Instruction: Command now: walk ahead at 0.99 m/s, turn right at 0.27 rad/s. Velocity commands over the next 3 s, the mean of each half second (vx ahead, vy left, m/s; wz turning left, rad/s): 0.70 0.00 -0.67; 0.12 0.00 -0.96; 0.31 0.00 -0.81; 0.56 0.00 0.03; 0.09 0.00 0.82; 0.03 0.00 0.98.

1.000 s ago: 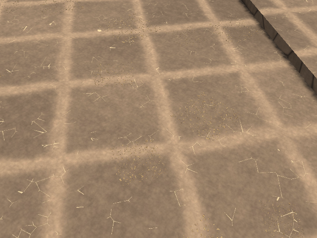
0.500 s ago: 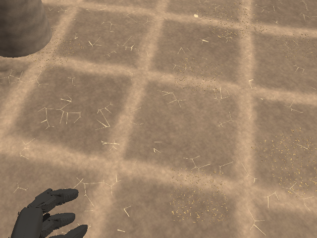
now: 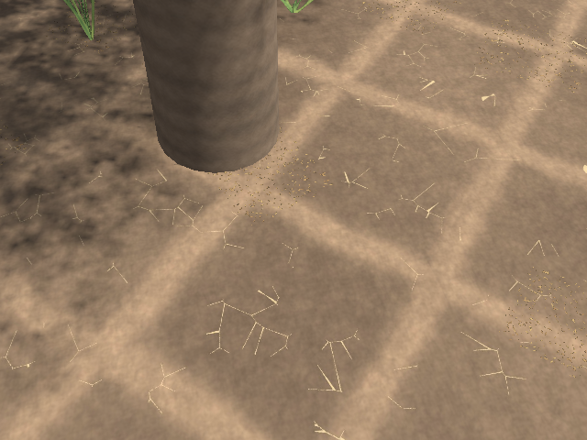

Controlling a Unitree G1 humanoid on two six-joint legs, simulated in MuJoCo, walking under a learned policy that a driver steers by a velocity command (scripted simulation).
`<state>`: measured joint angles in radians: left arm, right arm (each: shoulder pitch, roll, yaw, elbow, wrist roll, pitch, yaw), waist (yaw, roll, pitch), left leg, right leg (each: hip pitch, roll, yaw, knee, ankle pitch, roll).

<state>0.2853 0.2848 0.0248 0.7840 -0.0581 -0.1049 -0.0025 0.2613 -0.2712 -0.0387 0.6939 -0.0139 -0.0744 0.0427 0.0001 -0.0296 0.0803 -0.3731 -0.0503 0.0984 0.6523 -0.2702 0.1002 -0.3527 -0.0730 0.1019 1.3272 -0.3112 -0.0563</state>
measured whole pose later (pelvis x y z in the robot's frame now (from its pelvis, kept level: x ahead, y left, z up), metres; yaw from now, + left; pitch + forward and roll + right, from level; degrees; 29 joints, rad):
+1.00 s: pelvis +0.58 -0.01 +0.02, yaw -54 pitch +1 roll +2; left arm 0.18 0.36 0.08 0.59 -0.03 0.08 0.02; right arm 0.12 -0.25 -0.05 0.64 -0.03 0.00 -0.05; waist -0.01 -0.03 0.08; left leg -0.32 0.00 0.04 0.42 -0.12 0.01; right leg -0.60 -0.03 0.06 1.17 -0.37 0.10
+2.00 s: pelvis +0.71 -0.39 +0.03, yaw -72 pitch +3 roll +0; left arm 0.08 0.30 0.03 0.63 0.01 -0.08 0.01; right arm 0.33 -0.29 -0.05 0.79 0.02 -0.04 0.00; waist -0.06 -0.02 0.08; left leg -0.20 -0.06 -0.07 0.35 -0.20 0.04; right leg -0.62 0.00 0.08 0.80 -0.23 0.06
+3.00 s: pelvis +0.79 -0.54 +0.01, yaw -16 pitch +3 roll -1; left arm 0.07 0.31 0.09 0.69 -0.02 -0.03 -0.01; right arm 0.15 -0.35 -0.10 0.56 0.03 0.06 -0.03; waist -0.01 0.00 0.03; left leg -0.34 -0.14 -0.30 0.59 -0.28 0.02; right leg -0.34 0.08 0.13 0.52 -0.26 0.04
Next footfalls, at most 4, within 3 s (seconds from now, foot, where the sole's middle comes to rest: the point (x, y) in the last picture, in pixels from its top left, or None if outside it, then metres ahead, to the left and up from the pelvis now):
0.32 right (341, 405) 0.53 -0.10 -0.76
0.76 left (302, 319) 0.74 -0.02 -0.76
1.20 right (350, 427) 0.48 -0.12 -0.76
1.72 left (441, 294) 0.82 -0.37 -0.76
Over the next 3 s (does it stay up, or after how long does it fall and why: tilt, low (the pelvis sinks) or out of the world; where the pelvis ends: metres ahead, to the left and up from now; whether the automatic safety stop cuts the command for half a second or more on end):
stays up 0.79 -0.54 0.01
